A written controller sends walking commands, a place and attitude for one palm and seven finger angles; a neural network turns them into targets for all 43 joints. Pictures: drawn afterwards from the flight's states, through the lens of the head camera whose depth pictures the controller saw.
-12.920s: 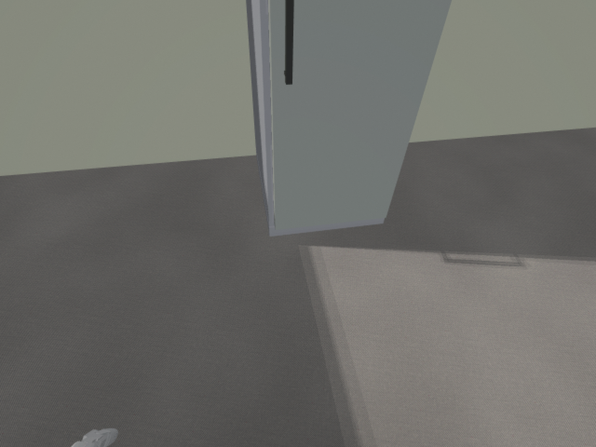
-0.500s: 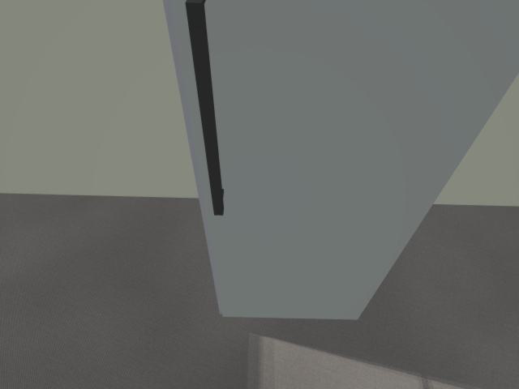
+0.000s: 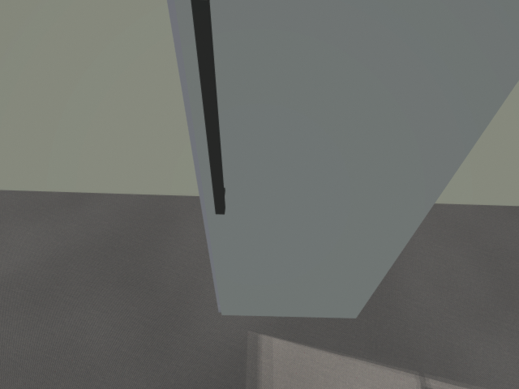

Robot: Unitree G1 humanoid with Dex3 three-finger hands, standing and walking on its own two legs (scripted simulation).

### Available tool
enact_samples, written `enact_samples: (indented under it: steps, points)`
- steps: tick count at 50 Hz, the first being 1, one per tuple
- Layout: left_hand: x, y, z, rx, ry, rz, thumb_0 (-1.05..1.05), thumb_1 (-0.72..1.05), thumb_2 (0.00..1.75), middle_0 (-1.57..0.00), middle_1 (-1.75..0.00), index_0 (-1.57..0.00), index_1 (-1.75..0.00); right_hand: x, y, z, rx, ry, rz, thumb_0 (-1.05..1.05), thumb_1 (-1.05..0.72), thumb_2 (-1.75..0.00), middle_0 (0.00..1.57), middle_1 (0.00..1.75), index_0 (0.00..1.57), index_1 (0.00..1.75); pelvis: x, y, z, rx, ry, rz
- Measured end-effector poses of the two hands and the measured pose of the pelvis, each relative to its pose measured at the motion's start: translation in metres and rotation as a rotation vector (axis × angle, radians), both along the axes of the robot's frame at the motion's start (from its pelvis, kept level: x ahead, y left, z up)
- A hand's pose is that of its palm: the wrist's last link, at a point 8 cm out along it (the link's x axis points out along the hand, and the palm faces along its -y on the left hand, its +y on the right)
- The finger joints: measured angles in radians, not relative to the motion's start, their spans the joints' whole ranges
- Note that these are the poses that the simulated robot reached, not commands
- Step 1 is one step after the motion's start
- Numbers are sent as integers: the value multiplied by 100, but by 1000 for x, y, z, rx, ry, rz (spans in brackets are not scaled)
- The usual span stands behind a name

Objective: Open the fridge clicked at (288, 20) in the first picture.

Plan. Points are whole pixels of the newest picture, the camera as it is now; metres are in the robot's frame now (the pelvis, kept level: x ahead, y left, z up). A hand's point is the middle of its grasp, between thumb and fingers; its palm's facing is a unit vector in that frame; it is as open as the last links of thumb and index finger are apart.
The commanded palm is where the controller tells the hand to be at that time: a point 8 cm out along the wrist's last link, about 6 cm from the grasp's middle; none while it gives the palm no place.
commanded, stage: look again from close up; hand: left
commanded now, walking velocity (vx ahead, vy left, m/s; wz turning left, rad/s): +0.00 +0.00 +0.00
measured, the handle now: (214, 126) +0.46 +0.11 +0.18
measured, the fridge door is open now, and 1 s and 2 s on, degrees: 0 0 0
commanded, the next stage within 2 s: raise the hand to about handle height in 0.58 s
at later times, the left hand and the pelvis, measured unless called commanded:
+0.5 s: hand out of the picture +0.06 +0.24 -0.16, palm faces -0.02 -0.95 -0.31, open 7.4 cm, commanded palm none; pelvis +0.00 +0.01 +0.00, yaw +0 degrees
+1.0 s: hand (117, 343) +0.18 +0.22 -0.01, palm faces +0.09 -0.99 -0.10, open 8.1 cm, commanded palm +0.12 +0.29 -0.03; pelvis -0.03 -0.01 -0.05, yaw -1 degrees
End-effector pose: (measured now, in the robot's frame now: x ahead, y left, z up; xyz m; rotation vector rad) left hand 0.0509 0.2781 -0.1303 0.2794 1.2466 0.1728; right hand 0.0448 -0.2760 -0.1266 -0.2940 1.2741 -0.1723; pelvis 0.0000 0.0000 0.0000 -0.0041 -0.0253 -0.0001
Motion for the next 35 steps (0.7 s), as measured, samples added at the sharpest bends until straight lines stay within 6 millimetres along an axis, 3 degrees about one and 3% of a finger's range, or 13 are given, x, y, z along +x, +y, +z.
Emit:
enact_samples:
  steps: [35]
  points:
    - [4,13,2,14,-5,-2,0,91,89,-20,-30,-20,-30,17,4,4,-15,-29,21,0,-90,-90,20,30,20,30,1,7,0,1,1,7]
